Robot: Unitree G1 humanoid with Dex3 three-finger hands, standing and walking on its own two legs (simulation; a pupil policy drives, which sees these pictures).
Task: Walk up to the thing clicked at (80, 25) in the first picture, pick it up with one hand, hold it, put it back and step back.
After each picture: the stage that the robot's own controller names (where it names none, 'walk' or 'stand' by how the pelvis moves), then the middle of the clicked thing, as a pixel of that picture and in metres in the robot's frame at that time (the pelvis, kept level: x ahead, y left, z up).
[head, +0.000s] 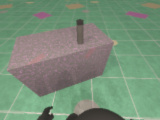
stand; (80, 33) +0.80 +0.15 +0.07
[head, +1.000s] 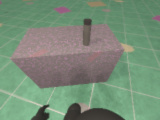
rise first; (86, 33) +0.74 +0.11 +0.09
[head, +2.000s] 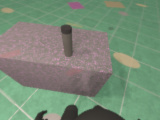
rise first; (67, 42) +0.52 +0.22 +0.10
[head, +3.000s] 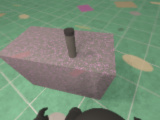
stand; (71, 44) +0.54 +0.19 +0.10
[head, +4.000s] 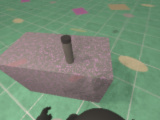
stand; (68, 51) +0.50 +0.21 +0.07
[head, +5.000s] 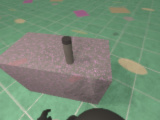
stand; (68, 51) +0.50 +0.21 +0.07
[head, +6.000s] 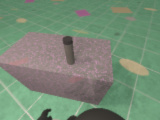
stand; (69, 52) +0.50 +0.20 +0.07
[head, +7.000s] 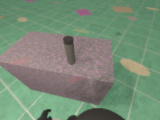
stand; (70, 51) +0.50 +0.19 +0.07
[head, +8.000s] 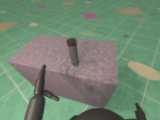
rise first; (73, 53) +0.50 +0.19 +0.08
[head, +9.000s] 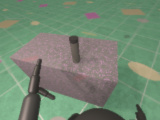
go down; (75, 50) +0.52 +0.19 +0.08
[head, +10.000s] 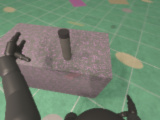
go down; (65, 46) +0.51 +0.18 +0.09
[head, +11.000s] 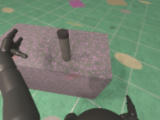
go down; (65, 47) +0.51 +0.18 +0.09
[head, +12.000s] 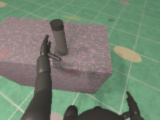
close in; (60, 40) +0.51 +0.20 +0.13
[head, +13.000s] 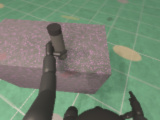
lift; (58, 44) +0.48 +0.19 +0.13
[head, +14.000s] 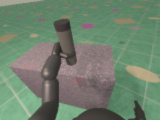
lift; (67, 45) +0.34 +0.15 +0.30
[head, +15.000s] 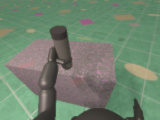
hold; (63, 51) +0.32 +0.17 +0.27
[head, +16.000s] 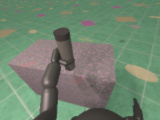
hold; (66, 52) +0.33 +0.16 +0.26
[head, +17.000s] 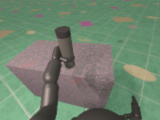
crouch; (66, 50) +0.35 +0.16 +0.26
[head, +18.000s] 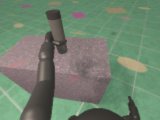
crouch; (58, 34) +0.47 +0.20 +0.27
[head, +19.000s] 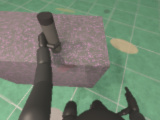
lower; (52, 36) +0.52 +0.21 +0.14
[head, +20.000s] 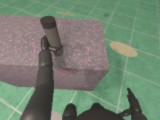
lower; (54, 39) +0.50 +0.20 +0.14
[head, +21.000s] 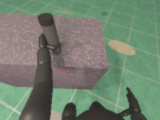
lower; (52, 37) +0.52 +0.21 +0.14
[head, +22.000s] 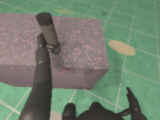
lower; (51, 37) +0.52 +0.21 +0.14
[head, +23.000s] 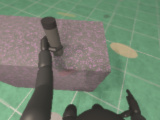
loosen; (54, 40) +0.50 +0.21 +0.14
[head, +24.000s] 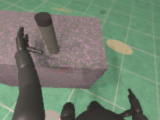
rise; (49, 37) +0.51 +0.21 +0.14
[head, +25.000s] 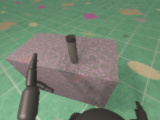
sink last; (72, 50) +0.50 +0.20 +0.11
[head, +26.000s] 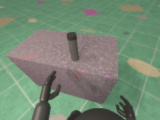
stand; (73, 48) +0.52 +0.20 +0.10
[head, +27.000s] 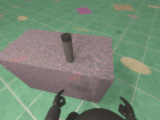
stand; (68, 49) +0.50 +0.20 +0.09
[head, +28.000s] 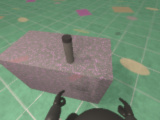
stand; (68, 50) +0.51 +0.21 +0.08
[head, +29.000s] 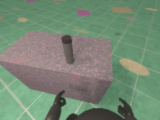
stand; (68, 51) +0.50 +0.21 +0.08
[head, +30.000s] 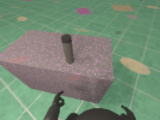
stand; (68, 50) +0.50 +0.20 +0.08
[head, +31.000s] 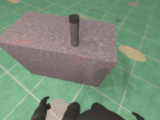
walk; (74, 32) +0.62 +0.16 +0.09
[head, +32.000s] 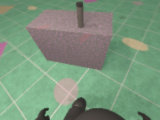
walk; (80, 16) +0.98 +0.21 +0.09
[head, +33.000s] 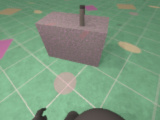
stand; (82, 16) +1.19 +0.18 +0.09
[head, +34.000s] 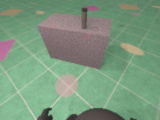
stand; (84, 19) +1.15 +0.15 +0.07
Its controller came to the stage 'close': yes
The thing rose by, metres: 0.21
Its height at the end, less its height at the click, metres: +0.00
